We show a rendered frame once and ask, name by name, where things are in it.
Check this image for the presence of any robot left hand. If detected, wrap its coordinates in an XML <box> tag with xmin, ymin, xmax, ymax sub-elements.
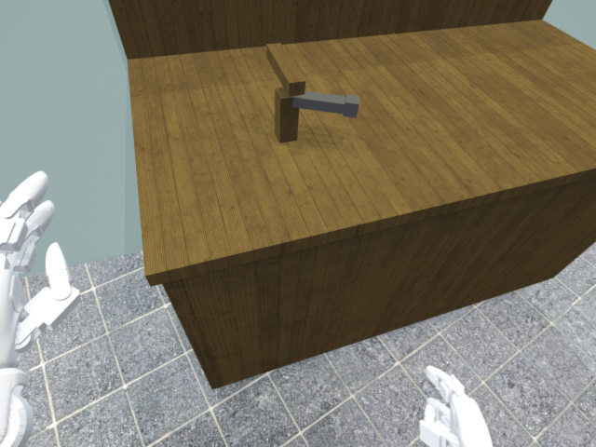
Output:
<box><xmin>0</xmin><ymin>171</ymin><xmax>81</xmax><ymax>369</ymax></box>

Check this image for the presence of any robot right hand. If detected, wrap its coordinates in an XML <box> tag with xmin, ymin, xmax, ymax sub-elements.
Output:
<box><xmin>420</xmin><ymin>366</ymin><xmax>493</xmax><ymax>447</ymax></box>

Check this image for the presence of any tap lever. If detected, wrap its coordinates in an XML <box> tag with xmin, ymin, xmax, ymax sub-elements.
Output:
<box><xmin>286</xmin><ymin>91</ymin><xmax>359</xmax><ymax>118</ymax></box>

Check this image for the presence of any left robot forearm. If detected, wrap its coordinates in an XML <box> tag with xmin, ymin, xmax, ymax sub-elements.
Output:
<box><xmin>0</xmin><ymin>368</ymin><xmax>34</xmax><ymax>447</ymax></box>

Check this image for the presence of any counter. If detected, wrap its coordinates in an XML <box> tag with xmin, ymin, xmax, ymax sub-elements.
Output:
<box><xmin>108</xmin><ymin>0</ymin><xmax>596</xmax><ymax>390</ymax></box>

